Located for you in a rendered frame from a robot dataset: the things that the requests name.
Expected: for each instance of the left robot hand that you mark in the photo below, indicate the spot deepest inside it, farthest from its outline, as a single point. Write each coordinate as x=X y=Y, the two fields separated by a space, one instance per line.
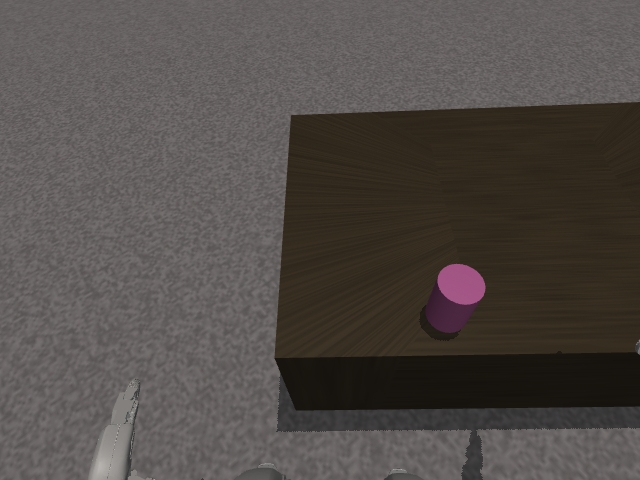
x=112 y=456

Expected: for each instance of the can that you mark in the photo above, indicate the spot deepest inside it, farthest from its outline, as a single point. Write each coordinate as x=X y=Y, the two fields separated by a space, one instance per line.
x=455 y=295

